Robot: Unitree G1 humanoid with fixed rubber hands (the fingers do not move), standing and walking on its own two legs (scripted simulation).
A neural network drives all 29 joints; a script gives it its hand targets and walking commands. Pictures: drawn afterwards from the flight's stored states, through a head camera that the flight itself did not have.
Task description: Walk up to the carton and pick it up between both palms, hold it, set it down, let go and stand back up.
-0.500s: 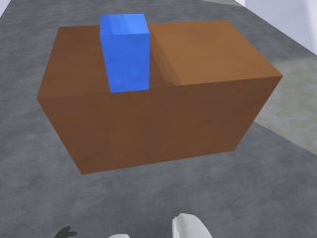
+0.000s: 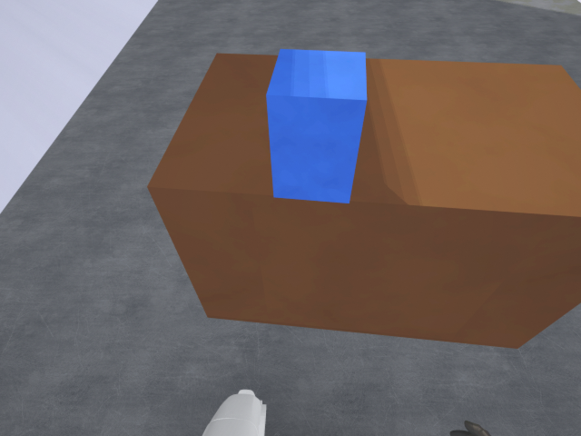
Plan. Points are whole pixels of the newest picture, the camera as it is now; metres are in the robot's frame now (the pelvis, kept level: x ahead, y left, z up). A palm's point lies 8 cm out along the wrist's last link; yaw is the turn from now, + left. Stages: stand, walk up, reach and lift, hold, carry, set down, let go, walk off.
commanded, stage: walk up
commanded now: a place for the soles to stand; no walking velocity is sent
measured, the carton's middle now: (316, 129) +0.64 -0.01 +0.05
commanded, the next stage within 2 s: none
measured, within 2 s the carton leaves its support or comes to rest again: neither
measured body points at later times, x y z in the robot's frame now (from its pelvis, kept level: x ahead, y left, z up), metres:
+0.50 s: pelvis +0.07 -0.01 -0.02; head +0.08 -0.02 +0.43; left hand +0.17 +0.26 -0.12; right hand +0.20 -0.27 -0.13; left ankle +0.12 +0.14 -0.72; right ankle +0.11 -0.12 -0.73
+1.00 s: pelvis +0.08 -0.01 -0.01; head +0.09 +0.00 +0.44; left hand +0.17 +0.27 -0.11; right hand +0.23 -0.26 -0.10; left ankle +0.12 +0.14 -0.73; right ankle +0.11 -0.12 -0.73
